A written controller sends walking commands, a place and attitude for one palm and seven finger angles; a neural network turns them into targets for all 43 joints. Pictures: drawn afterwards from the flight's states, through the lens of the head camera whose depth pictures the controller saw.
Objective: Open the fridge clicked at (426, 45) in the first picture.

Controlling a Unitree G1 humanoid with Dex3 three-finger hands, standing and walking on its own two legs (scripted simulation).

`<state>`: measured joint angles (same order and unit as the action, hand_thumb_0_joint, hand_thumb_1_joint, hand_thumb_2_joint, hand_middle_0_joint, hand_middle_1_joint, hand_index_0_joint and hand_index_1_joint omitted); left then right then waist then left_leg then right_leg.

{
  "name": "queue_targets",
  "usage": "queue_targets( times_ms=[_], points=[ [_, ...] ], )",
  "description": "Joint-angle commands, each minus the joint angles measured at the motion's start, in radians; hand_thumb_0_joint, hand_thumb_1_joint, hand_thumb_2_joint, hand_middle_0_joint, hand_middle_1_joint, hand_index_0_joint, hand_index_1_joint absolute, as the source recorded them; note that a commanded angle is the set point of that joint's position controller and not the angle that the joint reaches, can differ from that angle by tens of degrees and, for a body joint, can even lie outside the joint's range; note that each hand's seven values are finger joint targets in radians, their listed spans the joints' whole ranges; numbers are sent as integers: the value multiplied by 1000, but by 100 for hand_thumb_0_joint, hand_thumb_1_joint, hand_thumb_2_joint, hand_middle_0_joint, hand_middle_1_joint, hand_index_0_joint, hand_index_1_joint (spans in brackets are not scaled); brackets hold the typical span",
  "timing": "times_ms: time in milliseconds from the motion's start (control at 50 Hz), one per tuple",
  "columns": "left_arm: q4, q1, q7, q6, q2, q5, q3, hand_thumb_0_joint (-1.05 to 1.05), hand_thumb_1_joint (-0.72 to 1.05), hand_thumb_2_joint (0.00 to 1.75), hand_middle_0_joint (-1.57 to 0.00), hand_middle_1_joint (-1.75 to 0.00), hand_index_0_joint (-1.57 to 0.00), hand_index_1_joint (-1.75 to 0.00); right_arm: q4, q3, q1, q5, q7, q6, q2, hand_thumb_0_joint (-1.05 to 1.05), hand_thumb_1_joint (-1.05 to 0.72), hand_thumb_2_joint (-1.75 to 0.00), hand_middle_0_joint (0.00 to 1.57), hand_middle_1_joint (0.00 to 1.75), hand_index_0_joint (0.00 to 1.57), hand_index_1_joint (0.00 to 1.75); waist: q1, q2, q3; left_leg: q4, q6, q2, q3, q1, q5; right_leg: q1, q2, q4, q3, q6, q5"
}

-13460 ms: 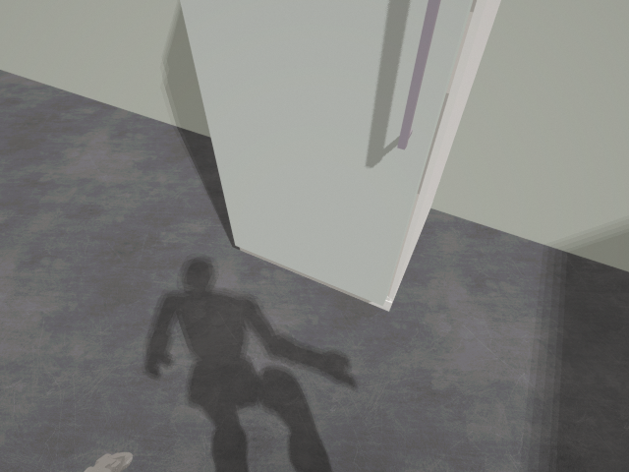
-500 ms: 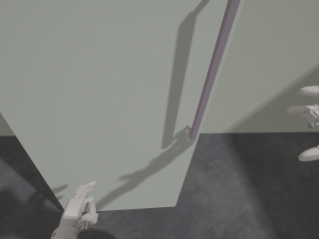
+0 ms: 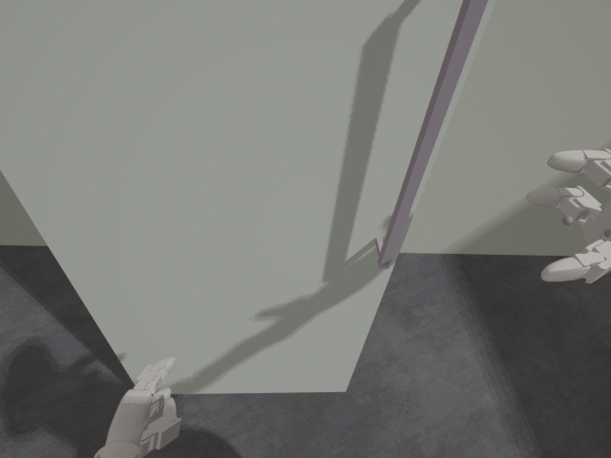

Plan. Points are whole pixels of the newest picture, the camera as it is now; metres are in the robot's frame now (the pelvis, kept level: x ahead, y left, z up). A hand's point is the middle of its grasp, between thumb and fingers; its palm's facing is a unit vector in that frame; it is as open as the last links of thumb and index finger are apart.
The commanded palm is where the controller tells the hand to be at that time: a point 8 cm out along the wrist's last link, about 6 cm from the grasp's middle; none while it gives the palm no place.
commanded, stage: move the hooked fingers beside the handle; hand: right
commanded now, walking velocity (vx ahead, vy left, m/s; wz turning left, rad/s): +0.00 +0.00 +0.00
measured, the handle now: (418, 143) +0.45 -0.11 +0.23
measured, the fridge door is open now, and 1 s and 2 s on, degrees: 0 0 0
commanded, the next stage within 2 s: feel for the door with the fingertips in 1.80 s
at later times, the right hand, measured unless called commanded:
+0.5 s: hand (521, 199) +0.36 -0.22 +0.22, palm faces +0.00 +1.00 -0.06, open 14.0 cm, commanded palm +0.33 -0.26 +0.23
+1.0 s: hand (478, 176) +0.40 -0.18 +0.22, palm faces -0.02 +1.00 -0.04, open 14.0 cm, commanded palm +0.37 -0.23 +0.22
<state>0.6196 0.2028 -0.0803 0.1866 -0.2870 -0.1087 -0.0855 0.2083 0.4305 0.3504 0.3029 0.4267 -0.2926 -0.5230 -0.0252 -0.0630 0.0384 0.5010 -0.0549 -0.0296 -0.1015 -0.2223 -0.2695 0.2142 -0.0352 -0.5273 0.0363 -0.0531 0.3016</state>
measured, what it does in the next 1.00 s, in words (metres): stands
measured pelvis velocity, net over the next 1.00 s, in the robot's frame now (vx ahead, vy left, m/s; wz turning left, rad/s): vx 0.01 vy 0.00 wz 0.00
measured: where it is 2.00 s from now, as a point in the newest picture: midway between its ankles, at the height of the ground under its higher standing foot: outside the picture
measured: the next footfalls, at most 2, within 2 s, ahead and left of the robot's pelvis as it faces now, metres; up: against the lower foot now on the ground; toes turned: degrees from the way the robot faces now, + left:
none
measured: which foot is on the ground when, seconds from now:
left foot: down 0.00-1.00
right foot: down 0.00-1.00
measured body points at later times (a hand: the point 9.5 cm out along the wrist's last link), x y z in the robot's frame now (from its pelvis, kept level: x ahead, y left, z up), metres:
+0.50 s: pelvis +0.01 +0.00 +0.00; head -0.01 +0.02 +0.45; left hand +0.20 +0.22 -0.07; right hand +0.35 -0.28 +0.22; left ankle +0.00 +0.08 -0.73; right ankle -0.01 -0.08 -0.73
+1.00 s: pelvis +0.01 +0.00 +0.00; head +0.00 +0.02 +0.45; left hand +0.17 +0.24 -0.09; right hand +0.39 -0.24 +0.22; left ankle +0.00 +0.08 -0.73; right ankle -0.01 -0.08 -0.73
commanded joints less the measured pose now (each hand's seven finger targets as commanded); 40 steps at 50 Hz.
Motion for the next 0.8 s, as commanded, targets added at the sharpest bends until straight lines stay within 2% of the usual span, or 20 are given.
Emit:
queue_targets(
  times_ms=[0, 60, 80, 120, 180, 220, 260, 320, 360, 440, 520, 540, 560, 600, 620, 660, 700, 720, 760, 780],
  points=[
    [-168, -158, -11, 63, -102, 2, 42, 0, 90, 90, -20, -30, -20, -30, -230, 45, 434, 9, -29, 75, -255, 0, 50, -30, 30, 120, 30, 120, 1, -46, 224, -62, 21, 58, 78, 19, 217, -122, 47, 76, -114, 16, -241],
    [-165, -156, -10, 64, -98, 8, 43, 0, 90, 90, -20, -30, -20, -30, -264, 44, 431, 7, -46, 83, -244, 0, 50, -30, 30, 120, 30, 120, -6, -22, 263, -58, 18, 58, 73, 49, 265, -147, 48, 78, -118, 19, -294],
    [-160, -154, -9, 62, -96, 8, 40, 0, 90, 90, -20, -30, -20, -30, -244, 24, 427, 7, -48, 80, -216, 0, 50, -30, 30, 120, 30, 120, -4, -21, 247, -57, 18, 57, 68, 43, 268, -145, 47, 82, -118, 21, -296],
    [-147, -145, -7, 51, -100, 9, 43, 0, 90, 90, -20, -30, -20, -30, -184, 33, 375, 5, -59, 64, -220, 0, 50, -30, 30, 120, 30, 120, -11, 14, 200, -71, 17, 58, 70, 35, 261, -120, 51, 87, -113, 22, -285],
    [-145, -152, -8, 43, -102, 5, 41, 0, 90, 90, -20, -30, -20, -30, -165, -10, 456, -5, -79, 46, -183, 0, 50, -30, 30, 120, 30, 120, 4, 20, 188, -67, 18, 58, 64, 16, 234, -115, 48, 97, -121, 23, -255],
    [-154, -155, -4, 37, -100, 8, 45, 0, 90, 90, -20, -30, -20, -30, -218, 9, 443, -12, -92, 50, -207, 0, 50, -30, 30, 120, 30, 120, -12, 11, 244, -63, 14, 60, 68, 57, 279, -145, 49, 89, -115, 25, -315],
    [-170, -170, -2, 38, -87, 9, 41, 0, 90, 90, -20, -30, -20, -30, -292, -4, 474, -12, -101, 62, -182, 0, 50, -30, 30, 120, 30, 120, -12, -42, 290, -49, 12, 62, 67, 75, 319, -177, 46, 85, -115, 33, -367],
    [-152, -153, -1, 25, -91, 11, 44, 0, 90, 90, -20, -30, -20, -30, -214, 5, 407, -7, -109, 56, -172, 0, 50, -30, 30, 120, 30, 120, -12, 60, 247, -60, 18, 56, 65, 71, 327, -152, 53, 85, -108, 27, -359],
    [-143, -160, -5, 17, -94, 7, 42, 0, 90, 90, -20, -30, -20, -30, -176, -23, 470, -11, -115, 42, -152, 0, 50, -30, 30, 120, 30, 120, 5, 27, 188, -68, 18, 60, 68, 35, 290, -124, 45, 94, -108, 25, -300],
    [-156, -164, -6, 10, -93, 8, 47, 0, 90, 90, -20, -30, -20, -30, -226, -25, 497, -23, -130, 41, -162, 0, 50, -30, 30, 120, 30, 120, 0, 0, 256, -62, 15, 64, 73, 69, 328, -157, 43, 85, -104, 24, -346],
    [-146, -158, -9, 4, -89, 8, 46, 0, 90, 90, -20, -30, -20, -30, -222, -58, 532, -17, -130, 63, -131, 0, 50, -30, 30, 120, 30, 120, 12, 24, 249, -69, 17, 62, 73, 64, 329, -170, 48, 82, -102, 22, -346],
    [-149, -165, -9, 7, -87, 8, 45, 0, 90, 90, -20, -30, -20, -30, -231, -74, 553, -18, -130, 66, -111, 0, 50, -30, 30, 120, 30, 120, 13, -16, 256, -64, 15, 63, 75, 58, 333, -176, 43, 82, -104, 23, -351],
    [-145, -158, -10, 7, -88, 9, 46, 0, 90, 90, -20, -30, -20, -30, -215, -51, 542, -18, -137, 67, -129, 0, 50, -30, 30, 120, 30, 120, 9, 3, 261, -61, 14, 62, 71, 64, 340, -175, 44, 83, -109, 26, -361],
    [-143, -157, -9, 4, -87, 8, 45, 0, 90, 90, -20, -30, -20, -30, -185, -75, 532, -19, -139, 59, -98, 0, 50, -30, 30, 120, 30, 120, 10, -1, 246, -62, 16, 64, 71, 59, 342, -162, 42, 83, -103, 26, -355],
    [-133, -150, -9, -3, -92, 7, 48, 0, 90, 90, -20, -30, -20, -30, -163, -64, 518, -24, -147, 56, -121, 0, 50, -30, 30, 120, 30, 120, 10, 24, 227, -71, 16, 64, 72, 55, 330, -155, 48, 85, -101, 25, -345],
    [-132, -149, -11, -9, -92, 5, 48, 0, 90, 90, -20, -30, -20, -30, -133, -85, 551, -27, -157, 46, -97, 0, 50, -30, 30, 120, 30, 120, 19, 23, 209, -73, 17, 63, 71, 43, 305, -138, 46, 94, -102, 23, -313],
    [-129, -143, -13, -13, -94, 6, 49, 0, 90, 90, -20, -30, -20, -30, -119, -79, 579, -32, -168, 46, -111, 0, 50, -30, 30, 120, 30, 120, 20, 23, 229, -75, 16, 64, 75, 48, 300, -142, 44, 93, -102, 21, -308],
    [-129, -140, -11, -18, -95, 8, 51, 0, 90, 90, -20, -30, -20, -30, -118, -75, 570, -31, -173, 51, -119, 0, 50, -30, 30, 120, 30, 120, 14, 53, 238, -81, 19, 65, 81, 67, 304, -136, 45, 91, -96, 17, -306],
    [-131, -143, -13, -18, -91, 7, 48, 0, 90, 90, -20, -30, -20, -30, -142, -105, 658, -37, -181, 67, -95, 0, 50, -30, 30, 120, 30, 120, 27, 21, 262, -76, 17, 65, 80, 69, 311, -154, 43, 95, -99, 17, -316],
    [-131, -140, -11, -15, -89, 8, 49, 0, 90, 90, -20, -30, -20, -30, -135, -89, 657, -37, -186, 75, -105, 0, 50, -30, 30, 120, 30, 120, 21, 7, 280, -73, 15, 65, 81, 77, 315, -161, 42, 94, -100, 19, -323]
  ],
)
